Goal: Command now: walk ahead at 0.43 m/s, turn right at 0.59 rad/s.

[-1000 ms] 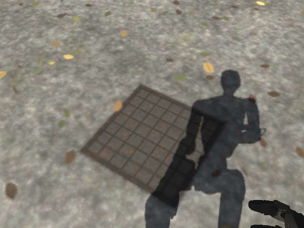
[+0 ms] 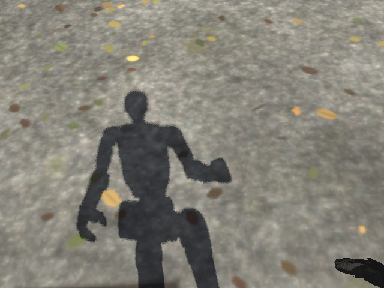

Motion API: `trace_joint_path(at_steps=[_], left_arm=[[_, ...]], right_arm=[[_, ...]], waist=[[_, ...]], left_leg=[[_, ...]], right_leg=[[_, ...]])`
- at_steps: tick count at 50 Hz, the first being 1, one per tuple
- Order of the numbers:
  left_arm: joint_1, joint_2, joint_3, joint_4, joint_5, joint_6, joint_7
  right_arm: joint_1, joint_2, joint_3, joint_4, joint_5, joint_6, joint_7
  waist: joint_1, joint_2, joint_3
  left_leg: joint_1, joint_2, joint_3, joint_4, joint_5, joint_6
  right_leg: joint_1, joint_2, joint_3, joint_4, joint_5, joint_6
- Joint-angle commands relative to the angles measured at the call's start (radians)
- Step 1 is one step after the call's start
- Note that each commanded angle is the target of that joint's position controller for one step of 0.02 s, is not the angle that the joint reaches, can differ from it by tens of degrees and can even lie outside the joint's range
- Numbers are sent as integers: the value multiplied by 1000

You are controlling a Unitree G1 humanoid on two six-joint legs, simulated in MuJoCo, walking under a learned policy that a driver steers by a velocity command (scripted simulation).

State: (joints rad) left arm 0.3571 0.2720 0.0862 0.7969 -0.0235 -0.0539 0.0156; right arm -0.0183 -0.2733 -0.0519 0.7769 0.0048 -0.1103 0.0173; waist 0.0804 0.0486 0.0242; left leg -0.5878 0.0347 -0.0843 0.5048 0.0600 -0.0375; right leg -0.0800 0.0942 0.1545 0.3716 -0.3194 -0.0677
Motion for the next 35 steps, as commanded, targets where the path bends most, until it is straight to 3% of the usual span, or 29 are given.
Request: trace_joint_path(at_steps=[1, 2, 3, 4, 5, 6, 7, 8, 9, 11, 13, 17, 23, 26, 27, 28, 29, 30, 31, 32, 33, 35], left_arm=[[-1, 157, 41, -51, 3, 6, 16], [-18, 149, 39, -62, 5, 14, 19], [-38, 120, 29, -82, 6, 17, 19], [-41, 70, 9, -120, 24, 18, 20], [192, 8, -9, -122, 4, 14, 15], [199, 133, 11, -94, -9, 19, 17], [67, 189, 28, -113, -8, 33, 20], [0, 195, 33, -128, -1, 48, 26], [-26, 188, 38, -141, 7, 62, 29], [-2, 127, 30, -151, -3, 86, 27], [-28, 92, 20, -180, -1, 91, 28], [-84, 93, 15, -214, 6, 93, 11], [-192, 114, 22, -270, 9, 108, -25], [-164, 121, 33, -270, 11, 110, -34], [-125, 157, 48, -259, 16, 108, -25], [-63, 267, 80, -259, 20, 104, -4], [-68, 343, 85, -281, 41, 96, 0], [-54, 271, 68, -279, 44, 73, -11], [-87, 246, 55, -269, 40, 57, -12], [-143, 217, 48, -270, 27, 51, -8], [-188, 188, 35, -274, 15, 54, -3], [-223, 175, 22, -279, 29, 58, 4]], right_arm=[[-43, -132, -36, -77, -4, -30, 6], [22, -144, -44, -60, -10, -36, 4], [112, -169, -55, -44, -26, -43, 0], [248, -234, -68, -36, -47, -42, -7], [287, -275, -75, -17, -45, -20, -3], [264, -191, -59, -38, -16, -4, 1], [215, -119, -39, -62, -13, 8, -6], [156, -99, -27, -65, -19, 22, -10], [122, -89, -23, -62, -22, 32, -13], [94, -106, -28, -47, -35, 35, -16], [92, -134, -39, -37, -31, 34, -23], [74, -165, -51, -35, -15, 58, -38], [97, -211, -63, -17, 7, 90, -27], [97, -217, -66, -7, 30, 101, -24], [148, -189, -61, 14, 28, 102, -19], [157, -137, -45, -1, -7, 100, -14], [125, -106, -28, -60, -35, 95, -16], [60, -155, -45, -56, -24, 96, -17], [62, -159, -47, -58, 3, 99, -17], [90, -151, -47, -34, 6, 103, -25], [95, -165, -51, -28, -3, 108, -32], [128, -155, -51, -16, -5, 115, -32]], waist=[[-45, -179, -13], [-77, -189, -44], [-123, -174, -117], [-168, -48, -280], [-66, 293, -444], [-86, 190, -425], [-120, 102, -282], [-107, 32, -200], [-88, 35, -137], [-55, 88, -89], [-57, 96, -93], [-68, 62, -147], [-102, 74, -87], [-69, 68, -90], [-60, 16, -109], [-57, -194, -150], [-68, -381, -177], [-8, -216, -226], [-35, -181, -196], [-64, -141, -177], [-78, -145, -156], [-105, -176, -165]], left_leg=[[119, -31, 12, -46, -67, 30], [200, -44, 33, -78, -61, 49], [359, -7, 25, -98, 33, 82], [641, 179, -130, -27, 273, 142], [968, 443, -529, -37, 383, 342], [918, 435, -583, -77, 176, 330], [788, 373, -401, -97, 133, 283], [646, 322, -272, -116, 159, 255], [529, 285, -193, -136, 180, 250], [373, 230, -65, -204, 171, 246], [383, 247, -12, -233, 244, 276], [431, 277, 71, -253, 198, 285], [467, 296, 142, -223, 26, 241], [490, 287, 177, -99, 22, 174], [442, 241, 217, 4, -25, 117], [246, 141, 298, 272, -235, 32], [-51, -6, 243, 529, -736, -39], [-82, -4, 79, 680, -742, -38], [-93, 14, 56, 707, -663, -22], [-88, 32, 45, 672, -589, -15], [-75, 40, 42, 634, -536, -20], [32, 15, 63, 628, -464, -36]], right_leg=[[-24, -239, 211, 28, 347, -105], [-14, -211, 213, 104, 429, -81], [-46, -145, 181, 245, 480, -40], [-191, -71, 103, 528, 259, 10], [-512, 54, 29, 839, -418, 71], [-598, -40, 58, 963, -357, 89], [-639, -72, 17, 987, -283, 104], [-616, -107, -22, 958, -223, 117], [-588, -136, -35, 921, -188, 122], [-484, -157, -78, 838, -144, 122], [-491, -164, -99, 746, -103, 129], [-444, -184, -117, 579, 50, 124], [-362, -160, -187, 351, 48, 79], [-248, -122, -224, 136, 125, 31], [-132, -112, -191, 46, 261, -4], [62, -279, 46, 16, 636, -78], [159, -490, 366, 22, 804, -291], [136, -470, 328, 13, 787, -317], [103, -423, 222, 13, 743, -265], [68, -369, 156, 15, 659, -206], [28, -348, 125, 9, 620, -177], [-60, -314, 76, -4, 645, -176]])
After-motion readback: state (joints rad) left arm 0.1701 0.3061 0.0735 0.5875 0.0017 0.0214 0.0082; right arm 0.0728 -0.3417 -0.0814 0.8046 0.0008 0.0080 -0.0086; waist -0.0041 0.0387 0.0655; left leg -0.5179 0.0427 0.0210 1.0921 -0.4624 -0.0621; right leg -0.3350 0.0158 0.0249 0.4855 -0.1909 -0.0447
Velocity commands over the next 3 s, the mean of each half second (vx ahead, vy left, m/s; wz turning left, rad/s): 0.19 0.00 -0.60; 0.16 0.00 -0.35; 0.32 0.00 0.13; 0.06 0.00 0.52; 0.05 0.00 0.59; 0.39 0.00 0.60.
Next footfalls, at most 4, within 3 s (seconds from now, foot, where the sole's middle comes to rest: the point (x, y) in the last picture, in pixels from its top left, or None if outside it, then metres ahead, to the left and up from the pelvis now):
0.06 left None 0.23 0.14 -0.78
0.54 right None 0.20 -0.12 -0.78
0.98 left None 0.31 0.08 -0.78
1.40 right None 0.47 -0.29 -0.78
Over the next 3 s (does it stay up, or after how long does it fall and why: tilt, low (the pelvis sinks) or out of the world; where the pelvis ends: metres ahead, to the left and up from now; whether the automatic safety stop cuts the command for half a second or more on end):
stays up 0.60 -0.01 0.01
